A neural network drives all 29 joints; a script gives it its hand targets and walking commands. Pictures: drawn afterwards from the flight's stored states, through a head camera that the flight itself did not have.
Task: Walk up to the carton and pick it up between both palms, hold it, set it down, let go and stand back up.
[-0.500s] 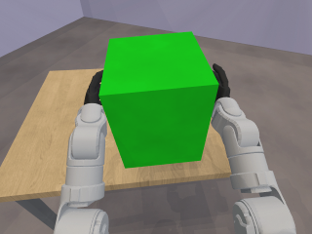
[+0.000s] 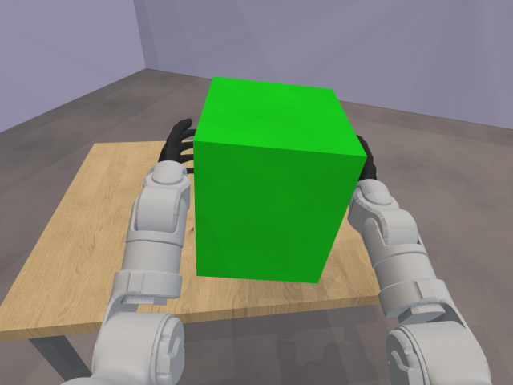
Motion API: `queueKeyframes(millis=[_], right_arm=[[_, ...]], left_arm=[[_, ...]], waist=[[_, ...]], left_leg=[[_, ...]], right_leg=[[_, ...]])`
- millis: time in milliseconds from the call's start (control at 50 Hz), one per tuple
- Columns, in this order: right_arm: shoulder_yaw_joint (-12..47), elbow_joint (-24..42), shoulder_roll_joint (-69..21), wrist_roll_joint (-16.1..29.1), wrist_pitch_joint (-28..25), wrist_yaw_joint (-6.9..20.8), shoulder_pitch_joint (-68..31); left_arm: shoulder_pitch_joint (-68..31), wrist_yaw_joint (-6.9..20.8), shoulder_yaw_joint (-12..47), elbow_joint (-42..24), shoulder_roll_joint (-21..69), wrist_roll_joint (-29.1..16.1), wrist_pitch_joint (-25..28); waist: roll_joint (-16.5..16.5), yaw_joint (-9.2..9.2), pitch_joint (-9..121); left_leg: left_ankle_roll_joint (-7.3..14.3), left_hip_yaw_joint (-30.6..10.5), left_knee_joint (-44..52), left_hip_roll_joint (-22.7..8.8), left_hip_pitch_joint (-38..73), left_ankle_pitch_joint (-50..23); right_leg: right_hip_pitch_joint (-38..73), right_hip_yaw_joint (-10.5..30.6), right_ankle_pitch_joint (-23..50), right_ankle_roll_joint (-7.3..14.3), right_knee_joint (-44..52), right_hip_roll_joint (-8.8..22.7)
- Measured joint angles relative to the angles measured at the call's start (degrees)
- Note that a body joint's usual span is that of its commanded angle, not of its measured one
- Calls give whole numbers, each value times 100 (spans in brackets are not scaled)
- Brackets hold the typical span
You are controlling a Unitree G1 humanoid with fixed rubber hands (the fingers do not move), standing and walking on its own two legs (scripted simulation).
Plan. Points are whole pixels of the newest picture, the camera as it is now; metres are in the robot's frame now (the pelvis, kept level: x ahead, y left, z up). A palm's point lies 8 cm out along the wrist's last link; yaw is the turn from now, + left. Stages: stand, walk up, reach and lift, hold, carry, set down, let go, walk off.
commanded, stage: hold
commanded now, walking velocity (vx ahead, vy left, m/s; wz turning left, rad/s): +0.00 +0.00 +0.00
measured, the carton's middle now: (265, 180) +0.39 +0.02 +0.17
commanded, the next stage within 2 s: none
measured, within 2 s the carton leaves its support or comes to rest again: neither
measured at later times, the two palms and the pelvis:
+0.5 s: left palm (175, 168) +0.38 +0.16 +0.20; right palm (355, 162) +0.40 -0.13 +0.20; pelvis +0.03 -0.01 +0.00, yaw +0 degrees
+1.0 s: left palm (171, 174) +0.36 +0.16 +0.20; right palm (358, 180) +0.37 -0.13 +0.19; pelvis +0.00 +0.00 +0.00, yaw +0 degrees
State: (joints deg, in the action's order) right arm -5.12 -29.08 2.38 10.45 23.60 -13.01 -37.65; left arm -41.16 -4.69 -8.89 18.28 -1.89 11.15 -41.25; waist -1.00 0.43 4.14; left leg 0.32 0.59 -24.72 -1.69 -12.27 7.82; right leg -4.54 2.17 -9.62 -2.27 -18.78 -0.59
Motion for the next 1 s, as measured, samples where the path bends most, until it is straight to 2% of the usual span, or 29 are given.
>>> queueKeyframes(millis=[240,460,620,780,860,1000], right_arm=[[-6,-274,42,-15,-86,43,-93],[-6,897,-8,335,250,13,-94],[-6,953,-25,336,535,-16,-69],[-7,1502,-111,336,507,-41,97],[-7,1399,-79,307,401,-41,98],[-7,760,-34,159,336,-41,98]], left_arm=[[-60,-33,-4,297,0,0,143],[757,-137,156,-1316,0,1,100],[794,-94,157,-1417,0,0,-225],[935,-91,176,-1961,0,0,-229],[753,-84,163,-1824,0,-1,-254],[425,-8,123,-965,0,-1,-271]], waist=[[0,-1,-62],[0,-1,-201],[0,0,-422],[0,0,-562],[0,0,-514],[0,0,-339]], left_leg=[[1,-1,0,0,0,97],[-1,-2,0,0,10,202],[-2,-4,0,0,68,195],[-2,-6,0,1,69,129],[-2,-7,0,2,69,92],[-2,-7,0,2,70,41]], right_leg=[[-1,0,-99,0,0,0],[10,0,-203,1,1,0],[76,0,-184,1,18,0],[77,0,-118,1,19,0],[78,0,-83,1,19,0],[79,0,-34,1,19,0]])
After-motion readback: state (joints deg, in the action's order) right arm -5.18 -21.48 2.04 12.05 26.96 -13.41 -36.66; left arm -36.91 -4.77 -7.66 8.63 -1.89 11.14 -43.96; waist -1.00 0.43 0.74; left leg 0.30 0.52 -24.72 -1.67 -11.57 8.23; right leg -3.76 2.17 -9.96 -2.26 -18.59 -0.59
